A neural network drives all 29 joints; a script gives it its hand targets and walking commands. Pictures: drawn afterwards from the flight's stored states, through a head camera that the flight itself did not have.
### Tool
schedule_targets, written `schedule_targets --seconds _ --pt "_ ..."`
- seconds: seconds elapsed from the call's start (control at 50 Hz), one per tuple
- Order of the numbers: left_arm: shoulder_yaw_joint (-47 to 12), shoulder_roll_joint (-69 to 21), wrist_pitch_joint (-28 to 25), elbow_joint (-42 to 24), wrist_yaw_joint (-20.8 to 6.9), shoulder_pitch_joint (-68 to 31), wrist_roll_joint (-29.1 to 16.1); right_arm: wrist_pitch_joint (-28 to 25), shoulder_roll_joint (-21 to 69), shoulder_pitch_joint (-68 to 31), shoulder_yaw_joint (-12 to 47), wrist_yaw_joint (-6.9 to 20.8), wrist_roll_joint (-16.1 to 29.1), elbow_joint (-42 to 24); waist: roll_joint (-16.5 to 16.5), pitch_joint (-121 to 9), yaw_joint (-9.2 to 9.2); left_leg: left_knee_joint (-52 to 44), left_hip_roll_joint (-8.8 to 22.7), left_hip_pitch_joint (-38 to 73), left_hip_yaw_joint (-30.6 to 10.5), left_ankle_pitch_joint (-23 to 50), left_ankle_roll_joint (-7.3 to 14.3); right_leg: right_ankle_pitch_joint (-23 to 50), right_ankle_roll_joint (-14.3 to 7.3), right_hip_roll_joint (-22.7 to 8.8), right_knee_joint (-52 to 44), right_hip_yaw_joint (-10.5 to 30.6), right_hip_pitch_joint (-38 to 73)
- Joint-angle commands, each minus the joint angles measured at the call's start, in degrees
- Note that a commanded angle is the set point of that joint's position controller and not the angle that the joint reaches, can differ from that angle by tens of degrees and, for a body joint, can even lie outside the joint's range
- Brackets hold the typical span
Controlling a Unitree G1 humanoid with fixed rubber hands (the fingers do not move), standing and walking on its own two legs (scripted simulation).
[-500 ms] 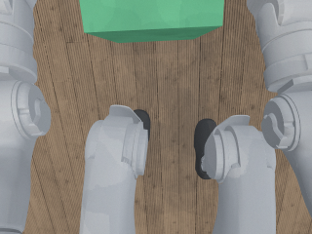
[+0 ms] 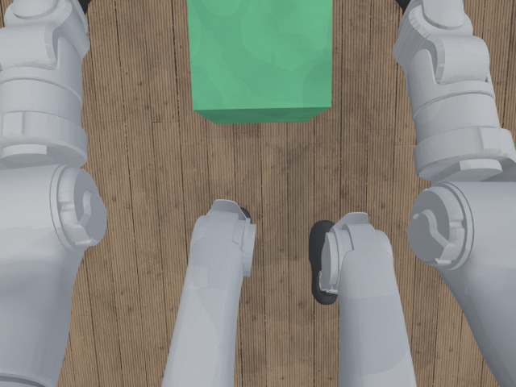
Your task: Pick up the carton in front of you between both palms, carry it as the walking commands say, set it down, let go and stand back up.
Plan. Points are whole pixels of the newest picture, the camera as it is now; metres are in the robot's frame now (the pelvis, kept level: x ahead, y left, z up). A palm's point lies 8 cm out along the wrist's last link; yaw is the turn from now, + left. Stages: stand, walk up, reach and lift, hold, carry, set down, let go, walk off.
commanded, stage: set down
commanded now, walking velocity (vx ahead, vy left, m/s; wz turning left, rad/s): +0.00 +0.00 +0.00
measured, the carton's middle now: (259, 62) +0.55 +0.09 -0.35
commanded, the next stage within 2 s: let go in 0.46 s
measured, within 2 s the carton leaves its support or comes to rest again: neither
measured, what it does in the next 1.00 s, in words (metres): rises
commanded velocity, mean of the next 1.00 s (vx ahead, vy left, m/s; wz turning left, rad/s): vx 0.00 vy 0.00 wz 0.00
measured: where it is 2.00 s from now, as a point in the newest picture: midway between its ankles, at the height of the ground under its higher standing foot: (278, 269)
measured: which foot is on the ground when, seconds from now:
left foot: down 0.00-1.00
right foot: down 0.00-1.00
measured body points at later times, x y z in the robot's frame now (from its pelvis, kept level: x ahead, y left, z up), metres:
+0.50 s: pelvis +0.02 +0.00 +0.14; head +0.35 +0.04 +0.45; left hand +0.56 +0.30 +0.05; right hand +0.59 -0.10 +0.04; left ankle +0.11 +0.10 -0.44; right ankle +0.10 -0.13 -0.44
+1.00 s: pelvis +0.07 +0.00 +0.25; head +0.30 +0.03 +0.64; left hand +0.42 +0.29 +0.14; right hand +0.46 -0.15 +0.14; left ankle +0.11 +0.10 -0.44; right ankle +0.10 -0.13 -0.44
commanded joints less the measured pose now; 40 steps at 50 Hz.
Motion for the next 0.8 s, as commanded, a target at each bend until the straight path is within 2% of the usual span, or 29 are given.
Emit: schedule_targets --seconds 0.0,0.04,0.06,0.08,0.16,0.18,0.2,0.22,0.24,0.26,0.28,0.3,0.36,0.38,0.4,0.42,0.46,0.48,0.56,0.58,0.6,0.62,0.66,0.68,0.7,0.72,0.74,0.76,0.78 --pt "0.44 12.01 1.42 -11.16 -0.34 -17.78 -0.89 2.13 -7.14 -17.98 2.74 -0.22 2.49 -13.33 3.35 -75.6 2.97 -15.39 -0.76 53.51 3.64 21.9 -2.11 9.22 -0.6 2.74 -12.86 -6.65 28.61" --pt "0.04 11.8 1.85 -15.64 -0.11 -18.79 -1.67 3.05 -8.68 -16.28 1.92 -0.23 1.68 -14.63 4.29 -80.8 1.64 -16.24 -1.05 59.08 4.1 28.27 -2.79 13.12 -1.06 3.19 -14.18 -6.79 31.17" --pt "-0.21 11.24 2.14 -12.75 -0.34 -16.65 -1.66 3.37 -7.83 -14.15 3.03 0.02 2.12 -12.86 3.28 -79.03 1.0 -17.61 -0.73 60.28 2.88 31.48 -2.42 14.28 -1.03 3.28 -15.5 -6.74 29.16" --pt "-0.71 9.93 2.08 -13.66 -0.8 -16.0 -1.2 3.33 -7.29 -12.97 3.08 0.01 2.91 -15.61 5.5 -80.58 1.71 -17.67 -0.82 64.56 3.24 33.09 -2.47 14.19 -0.52 3.49 -16.79 -6.58 26.62" --pt "1.64 9.67 2.04 -12.18 -2.08 -11.17 -0.47 3.32 -4.92 -9.87 3.75 0.76 2.31 -15.2 1.23 -76.17 1.81 -22.46 -0.99 63.12 2.39 33.57 -2.26 15.63 0.07 3.15 -21.68 -5.7 31.2" --pt "2.89 10.11 2.05 -11.64 -2.02 -10.52 2.31 3.23 -4.61 -9.6 3.68 0.99 2.27 -15.02 1.56 -72.13 3.41 -24.3 -0.92 63.23 2.4 33.47 -1.84 14.31 0.16 3.0 -23.67 -5.23 28.77" --pt "3.18 9.19 1.96 -9.74 -2.05 -10.48 2.63 2.89 -5.26 -7.74 0.7 1.15 0.56 -12.13 4.09 -71.45 0.81 -25.73 -0.4 64.22 2.36 33.26 -2.77 15.17 -0.07 3.24 -25.54 -5.25 29.12" --pt "3.7 8.87 1.27 -11.68 -2.36 -9.75 3.39 2.75 -5.55 -7.73 1.46 1.18 1.41 -12.92 3.9 -70.65 3.26 -26.91 -0.64 64.21 2.8 32.26 -2.18 14.61 0.2 2.48 -26.86 -4.6 29.81" --pt "3.2 6.68 1.24 -9.59 -2.45 -9.76 3.1 1.92 -5.95 -6.21 0.08 1.27 -0.47 -11.41 5.18 -68.08 0.14 -27.65 -0.48 64.4 2.72 33.17 -2.7 15.21 -0.41 2.56 -28.4 -4.51 29.77" --pt "3.29 6.32 0.26 -11.78 -2.73 -9.92 2.28 1.45 -5.39 -6.6 0.25 1.47 -1.37 -13.4 4.37 -69.67 1.67 -28.55 -0.44 66.68 1.95 36.86 -2.64 16.72 -0.06 2.39 -28.77 -4.48 29.06" --pt "3.21 6.34 -0.12 -12.26 -3.0 -9.99 2.12 0.81 -5.24 -4.49 -1.1 1.53 -1.9 -13.61 4.4 -72.88 -0.99 -29.67 -0.2 70.36 1.48 37.86 -3.13 17.64 0.29 2.68 -30.08 -5.44 30.44" --pt "2.95 5.43 -0.37 -9.81 -3.01 -8.08 1.78 0.23 -3.59 -3.8 0.67 1.69 -1.88 -12.44 3.11 -69.25 -0.31 -30.98 -0.3 71.24 1.14 39.68 -2.62 17.91 0.28 2.18 -31.71 -4.71 29.99" --pt "5.33 6.11 -1.38 -7.78 -3.32 -5.86 3.96 -0.17 -2.58 -5.07 0.74 1.93 -1.57 -14.36 2.35 -66.28 1.94 -35.12 -0.43 67.0 1.97 35.67 -1.82 19.06 0.57 1.59 -35.6 -3.42 35.13" --pt "5.32 6.77 -1.77 -8.33 -3.63 -6.62 5.03 -0.1 -2.03 -3.1 -0.42 1.99 -2.4 -11.91 3.32 -67.04 1.37 -36.99 -0.79 68.09 2.44 34.62 -1.98 19.35 0.7 1.93 -37.0 -3.08 38.79" --pt "5.74 5.71 -1.94 -8.17 -3.88 -5.85 4.59 -0.38 -1.48 -4.08 0.36 2.08 -2.56 -13.4 1.38 -67.25 2.21 -37.72 -0.59 69.69 1.57 37.73 -1.89 19.01 0.72 1.34 -37.78 -3.4 38.45" --pt "5.69 5.61 -2.28 -10.51 -3.84 -8.75 4.88 -0.68 -1.43 -3.24 0.42 1.98 -2.7 -12.6 3.47 -66.91 0.93 -38.3 -0.33 70.29 2.41 36.12 -2.49 17.94 0.31 1.35 -39.22 -2.54 37.6" --pt "5.51 5.23 -2.54 -8.21 -4.89 -5.63 6.29 -0.39 -0.29 -3.26 -0.55 1.6 -3.12 -14.11 2.59 -63.29 2.03 -41.17 -0.22 66.49 2.55 31.63 -1.9 19.25 0.67 0.94 -41.49 -2.24 43.61" --pt "6.44 5.94 -2.44 -9.19 -4.93 -7.5 6.29 -0.1 -1.98 -3.54 -0.67 1.61 -4.13 -13.48 2.26 -62.35 0.6 -43.26 -0.37 65.96 3.1 28.03 -2.4 17.77 0.67 0.65 -43.52 -2.11 46.63" --pt "6.56 6.17 -2.47 -9.46 -5.92 4.18 9.75 0.45 0.15 7.96 0.23 1.33 -7.3 -15.74 1.1 -67.69 2.15 -46.32 -0.44 72.81 3.53 34.28 -1.62 24.75 1.48 0.87 -46.79 -1.94 57.63" --pt "6.14 6.12 -2.83 -10.35 -5.75 6.31 9.43 -0.12 0.42 13.06 -0.56 1.49 -8.75 -15.06 1.45 -70.81 -0.77 -46.61 -0.39 78.28 2.81 38.54 -1.98 26.41 1.41 1.41 -47.13 -3.08 58.34" --pt "4.96 4.14 -2.59 -13.15 -5.9 11.42 10.58 -0.1 0.46 17.57 0.14 1.54 -9.98 -15.95 3.95 -70.14 0.73 -47.65 -0.4 81.79 2.19 42.74 -2.08 27.51 0.84 0.94 -49.28 -1.45 56.93" --pt "5.7 5.01 -2.9 -14.6 -5.84 14.15 10.98 -0.44 1.36 19.94 0.8 1.84 -9.6 -18.66 3.37 -74.94 1.33 -48.24 -0.01 88.41 1.11 47.77 -1.95 28.3 0.98 1.47 -49.59 -2.74 56.56" --pt "4.59 2.4 -3.89 -17.54 -5.65 21.23 9.74 -2.03 3.34 23.86 4.93 2.58 -7.19 -24.99 1.9 -70.29 2.71 -49.87 -0.25 91.35 0.7 47.82 -1.22 27.93 0.9 1.25 -52.35 -2.26 56.68" --pt "4.07 1.18 -4.61 -21.39 -5.54 22.24 8.93 -2.82 1.48 26.84 3.12 2.87 -8.6 -25.45 4.28 -70.42 0.09 -51.63 0.0 92.24 1.46 48.12 -1.93 30.04 0.39 0.96 -54.31 -1.85 59.64" --pt "3.72 3.6 -5.33 -22.8 -5.41 24.31 8.26 -3.59 2.36 25.9 6.12 3.37 -5.89 -29.69 3.05 -71.68 3.19 -52.67 0.41 95.18 0.33 51.29 -1.31 28.8 0.52 1.02 -53.87 -1.98 58.01" --pt "3.0 1.17 -5.84 -23.37 -5.07 24.95 8.54 -4.02 1.58 29.68 4.72 3.49 -6.95 -25.16 3.21 -65.41 0.26 -54.36 0.82 92.55 0.38 47.35 -1.63 28.85 0.09 0.39 -56.11 -1.34 58.24" --pt "2.39 0.84 -6.21 -23.53 -5.09 28.71 7.53 -4.53 1.66 31.66 6.5 3.87 -6.18 -27.41 3.88 -62.0 1.02 -55.41 0.44 92.38 0.7 44.29 -1.66 27.22 0.0 -0.15 -57.31 -0.75 59.06" --pt "1.08 1.15 -7.18 -25.15 -4.6 27.9 7.07 -5.4 1.8 32.07 5.6 4.11 -6.08 -27.15 3.79 -59.76 -0.48 -56.79 0.82 91.93 -0.54 43.41 -1.71 26.23 0.13 -0.02 -58.05 -1.16 58.33" --pt "-0.12 -1.74 -7.55 -24.71 -4.78 33.28 5.63 -5.99 1.79 35.07 6.79 4.49 -5.7 -28.37 4.0 -58.81 1.05 -57.55 0.99 94.93 -0.89 43.9 -2.18 25.31 -0.21 -0.73 -58.1 -1.15 58.67"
